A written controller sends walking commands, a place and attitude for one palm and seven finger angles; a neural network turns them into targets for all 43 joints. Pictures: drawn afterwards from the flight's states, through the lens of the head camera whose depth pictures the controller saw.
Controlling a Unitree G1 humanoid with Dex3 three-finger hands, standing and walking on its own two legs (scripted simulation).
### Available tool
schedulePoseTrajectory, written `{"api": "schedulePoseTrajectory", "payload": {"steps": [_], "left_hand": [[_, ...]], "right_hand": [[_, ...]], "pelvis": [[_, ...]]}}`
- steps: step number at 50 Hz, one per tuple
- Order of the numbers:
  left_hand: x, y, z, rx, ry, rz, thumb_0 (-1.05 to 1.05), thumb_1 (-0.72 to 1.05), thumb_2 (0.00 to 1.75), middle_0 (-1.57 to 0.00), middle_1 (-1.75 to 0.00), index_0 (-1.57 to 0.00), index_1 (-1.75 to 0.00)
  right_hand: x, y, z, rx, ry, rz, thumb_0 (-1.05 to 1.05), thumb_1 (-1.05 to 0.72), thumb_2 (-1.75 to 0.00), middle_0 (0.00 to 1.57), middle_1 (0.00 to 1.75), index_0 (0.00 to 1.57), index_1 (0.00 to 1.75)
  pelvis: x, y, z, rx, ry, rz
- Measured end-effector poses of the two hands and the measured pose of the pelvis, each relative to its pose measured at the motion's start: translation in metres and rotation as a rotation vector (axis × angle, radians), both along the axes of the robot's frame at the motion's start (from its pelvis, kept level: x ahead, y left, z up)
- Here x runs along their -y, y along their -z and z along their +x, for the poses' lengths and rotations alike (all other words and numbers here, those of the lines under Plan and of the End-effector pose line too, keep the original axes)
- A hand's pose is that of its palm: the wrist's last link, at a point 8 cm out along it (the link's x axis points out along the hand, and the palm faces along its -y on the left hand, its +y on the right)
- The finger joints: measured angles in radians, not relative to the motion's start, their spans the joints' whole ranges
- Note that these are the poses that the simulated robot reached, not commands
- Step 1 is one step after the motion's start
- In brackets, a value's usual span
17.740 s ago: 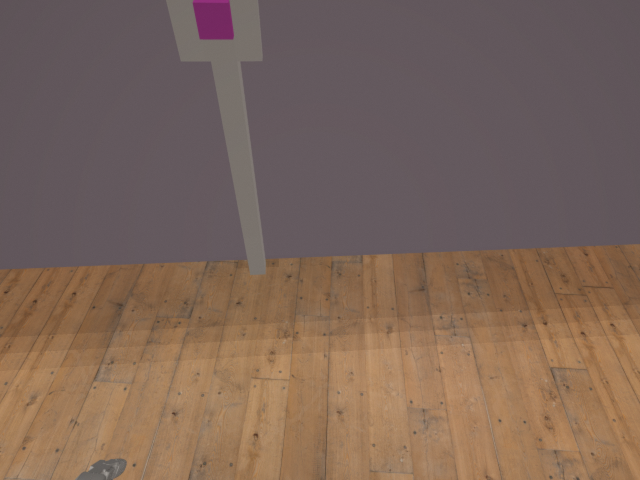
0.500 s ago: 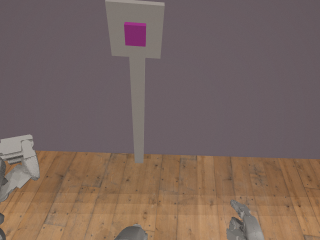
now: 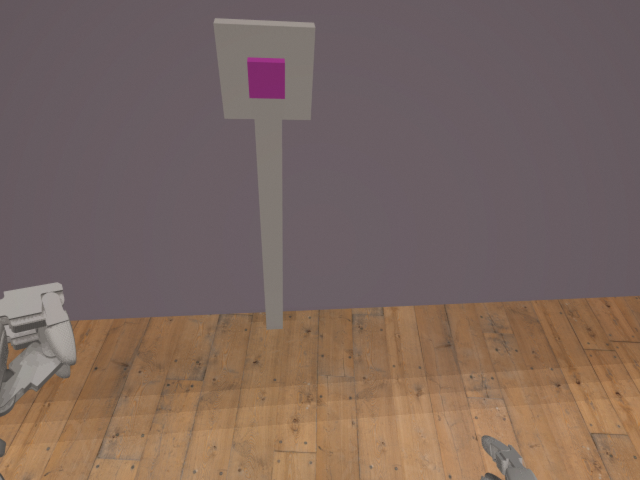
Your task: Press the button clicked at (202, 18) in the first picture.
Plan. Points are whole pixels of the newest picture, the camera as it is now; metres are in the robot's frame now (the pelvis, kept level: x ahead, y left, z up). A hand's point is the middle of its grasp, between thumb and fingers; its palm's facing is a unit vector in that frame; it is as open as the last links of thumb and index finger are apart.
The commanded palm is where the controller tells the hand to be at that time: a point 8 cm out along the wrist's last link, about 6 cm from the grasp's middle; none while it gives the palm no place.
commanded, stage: stop stepping back and stand still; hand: left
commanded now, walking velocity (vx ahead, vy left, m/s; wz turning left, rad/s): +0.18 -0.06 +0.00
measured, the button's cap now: (266, 77) +0.76 +0.17 +0.17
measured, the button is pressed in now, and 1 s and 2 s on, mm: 0 0 0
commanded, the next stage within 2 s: let the arm hang, fingers relaxed in 0.28 s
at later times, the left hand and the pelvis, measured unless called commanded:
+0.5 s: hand (137, 386) +0.22 +0.25 +0.00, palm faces +0.18 -0.88 -0.45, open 3.0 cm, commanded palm none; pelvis +0.02 +0.01 -0.01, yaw +3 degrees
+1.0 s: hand out of the picture +0.00 +0.20 -0.16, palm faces +0.05 -0.97 -0.25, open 5.9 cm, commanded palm none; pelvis +0.03 +0.01 +0.01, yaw +2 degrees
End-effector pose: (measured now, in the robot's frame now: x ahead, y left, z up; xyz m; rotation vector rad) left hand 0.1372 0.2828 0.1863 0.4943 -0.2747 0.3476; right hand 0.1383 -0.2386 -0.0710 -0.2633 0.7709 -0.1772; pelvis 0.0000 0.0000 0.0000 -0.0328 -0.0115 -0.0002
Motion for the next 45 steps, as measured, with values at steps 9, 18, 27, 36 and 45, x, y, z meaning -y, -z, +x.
{"api": "schedulePoseTrajectory", "payload": {"steps": [9, 18, 27, 36, 45], "left_hand": [[-0.014, 0.004, 0.020, 0.079, 0.007, -0.020, 0.02, 0.89, 0.90, -1.31, -1.50, -1.31, -1.50], [0.007, -0.005, 0.028, -0.053, 0.035, 0.087, 0.02, 0.89, 0.90, -1.30, -1.50, -1.31, -1.50], [0.004, 0.221, 0.045, -0.864, -0.110, -0.290, 0.01, 0.90, 0.90, -1.22, -1.42, -1.23, -1.43], [0.035, 0.323, -0.065, -1.419, -0.240, -0.520, 0.02, 0.90, 0.90, -0.93, -1.21, -0.95, -1.14], [0.030, 0.314, -0.132, -1.622, -0.330, -0.521, 0.01, 0.91, 0.90, -0.63, -0.82, -0.64, -0.80]], "right_hand": [[-0.014, 0.002, -0.008, 0.042, 0.035, -0.011, 0.01, -0.90, -0.90, 0.21, 0.30, 0.20, 0.30], [-0.031, 0.011, 0.008, 0.027, -0.021, 0.108, 0.01, -0.90, -0.90, 0.21, 0.30, 0.20, 0.30], [0.000, 0.063, 0.009, -0.213, -0.031, 0.097, 0.01, -0.90, -0.90, 0.21, 0.30, 0.20, 0.30], [0.004, 0.055, -0.053, -0.483, 0.023, 0.036, 0.01, -0.91, -0.90, 0.20, 0.30, 0.20, 0.30], [-0.018, 0.068, -0.095, -0.615, 0.061, 0.118, 0.01, -0.91, -0.90, 0.20, 0.30, 0.20, 0.30]], "pelvis": [[-0.014, 0.006, 0.004, 0.024, -0.011, 0.030], [-0.003, 0.000, 0.013, -0.004, 0.006, 0.025], [-0.006, 0.015, 0.025, -0.026, -0.055, 0.025], [0.001, 0.000, 0.031, -0.009, -0.056, 0.026], [-0.003, -0.008, 0.031, 0.007, -0.041, 0.028]]}}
